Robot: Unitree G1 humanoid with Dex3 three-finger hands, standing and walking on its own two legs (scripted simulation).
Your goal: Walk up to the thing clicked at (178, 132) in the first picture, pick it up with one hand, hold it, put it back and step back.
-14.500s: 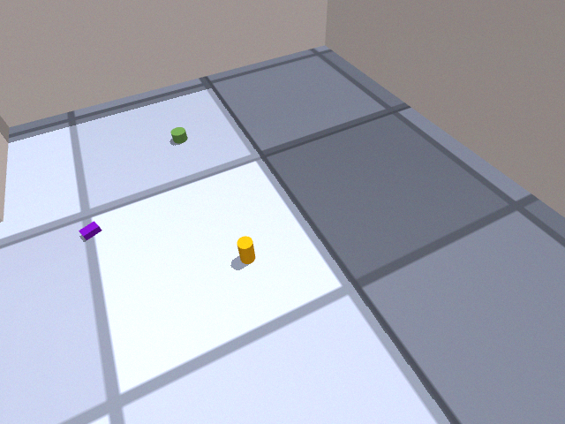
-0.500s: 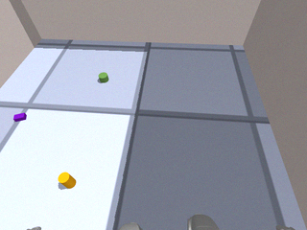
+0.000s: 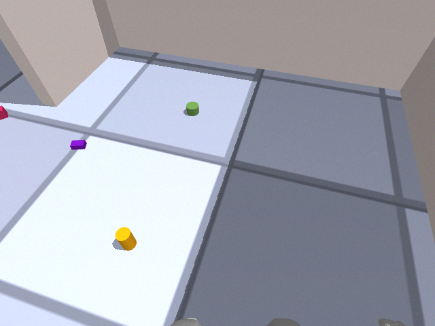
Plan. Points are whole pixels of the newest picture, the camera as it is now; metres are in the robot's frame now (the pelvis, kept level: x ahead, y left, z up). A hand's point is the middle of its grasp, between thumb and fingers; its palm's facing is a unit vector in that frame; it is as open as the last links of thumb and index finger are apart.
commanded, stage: walk up
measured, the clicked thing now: (192, 108) +1.52 +0.21 -0.72
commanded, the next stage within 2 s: stand in 0.52 s
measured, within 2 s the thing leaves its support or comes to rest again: neither
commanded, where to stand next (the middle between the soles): +0.07 -0.03 m, yaw +0 degrees
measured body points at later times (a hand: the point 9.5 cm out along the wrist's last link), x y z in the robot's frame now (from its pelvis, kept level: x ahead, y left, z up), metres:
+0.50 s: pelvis +0.01 -0.02 +0.03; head +0.02 -0.01 +0.48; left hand +0.08 +0.29 -0.10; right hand +0.14 -0.31 -0.09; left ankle +0.04 +0.11 -0.71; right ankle +0.02 -0.16 -0.71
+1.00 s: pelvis +0.01 -0.03 +0.04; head +0.02 -0.03 +0.49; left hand +0.09 +0.28 -0.09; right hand +0.11 -0.33 -0.10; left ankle +0.04 +0.11 -0.71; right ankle +0.02 -0.16 -0.71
